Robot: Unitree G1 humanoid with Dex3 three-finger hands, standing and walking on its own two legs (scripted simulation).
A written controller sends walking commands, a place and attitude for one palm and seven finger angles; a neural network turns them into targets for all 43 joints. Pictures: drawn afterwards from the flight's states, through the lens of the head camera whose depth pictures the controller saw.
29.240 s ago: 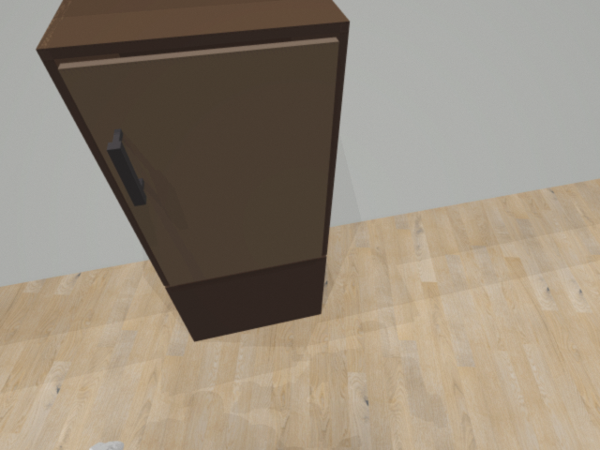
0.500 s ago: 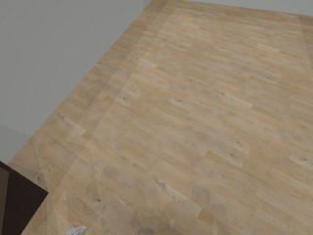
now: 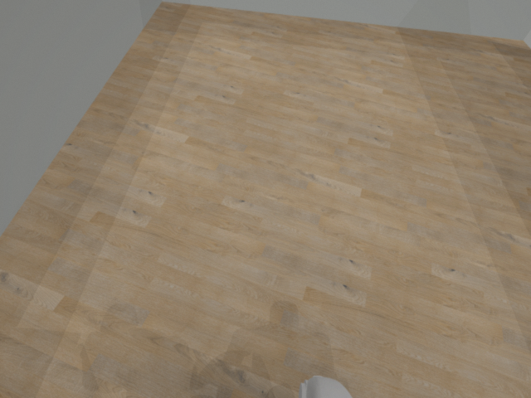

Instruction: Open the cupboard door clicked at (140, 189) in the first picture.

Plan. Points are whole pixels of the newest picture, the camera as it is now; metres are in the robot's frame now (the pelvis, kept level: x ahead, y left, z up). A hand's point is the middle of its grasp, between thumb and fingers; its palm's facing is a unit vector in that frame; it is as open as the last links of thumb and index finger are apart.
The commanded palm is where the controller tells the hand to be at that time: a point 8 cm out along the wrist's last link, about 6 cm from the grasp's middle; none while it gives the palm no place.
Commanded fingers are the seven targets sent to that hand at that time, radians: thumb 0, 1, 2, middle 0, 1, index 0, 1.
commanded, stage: walk to a spot facing it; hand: left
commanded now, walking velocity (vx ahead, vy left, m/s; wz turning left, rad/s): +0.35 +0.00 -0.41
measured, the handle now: out of the picture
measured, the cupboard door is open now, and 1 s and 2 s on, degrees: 39 39 39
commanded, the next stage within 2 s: turn to face it in 0.64 s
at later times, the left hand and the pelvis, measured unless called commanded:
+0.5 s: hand (222, 298) +0.32 +0.10 -0.16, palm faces -0.09 -0.97 -0.23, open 7.1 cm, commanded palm none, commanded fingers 0.00 0.90 0.90 -0.20 -0.30 -0.20 -0.30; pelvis +0.24 -0.09 +0.00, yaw -8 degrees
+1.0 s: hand (239, 214) +0.54 +0.09 -0.18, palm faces -0.05 -0.98 -0.21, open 7.2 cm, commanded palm none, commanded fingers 0.00 0.90 0.90 -0.20 -0.30 -0.20 -0.30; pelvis +0.47 -0.09 -0.01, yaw -5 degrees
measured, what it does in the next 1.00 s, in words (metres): walks ahead: right foot, then left foot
